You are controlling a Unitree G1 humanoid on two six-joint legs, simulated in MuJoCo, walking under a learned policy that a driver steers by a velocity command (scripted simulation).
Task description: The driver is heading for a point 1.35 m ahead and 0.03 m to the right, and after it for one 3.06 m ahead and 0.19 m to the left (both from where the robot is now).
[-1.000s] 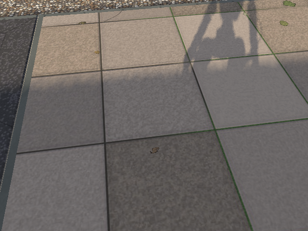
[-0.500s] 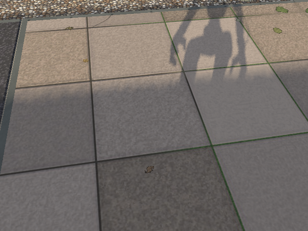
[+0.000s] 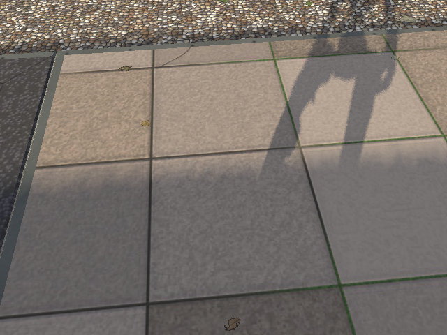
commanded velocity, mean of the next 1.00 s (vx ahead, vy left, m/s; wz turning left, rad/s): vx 0.50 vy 0.00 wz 0.00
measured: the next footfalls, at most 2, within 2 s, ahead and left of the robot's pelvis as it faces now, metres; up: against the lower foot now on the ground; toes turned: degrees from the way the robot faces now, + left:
left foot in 0.24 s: +0.31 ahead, +0.10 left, +0.00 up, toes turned +4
right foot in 0.78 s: +0.61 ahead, -0.08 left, +0.00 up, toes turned -5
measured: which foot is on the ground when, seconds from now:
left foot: up 0.00-0.22, down 0.24-0.80, up 0.82-1.00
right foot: down 0.00-0.24, up 0.26-0.76, down 0.78-1.00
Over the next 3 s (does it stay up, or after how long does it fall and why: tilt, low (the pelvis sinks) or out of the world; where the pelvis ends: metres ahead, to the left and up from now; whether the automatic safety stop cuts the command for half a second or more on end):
stays up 1.28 -0.02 0.00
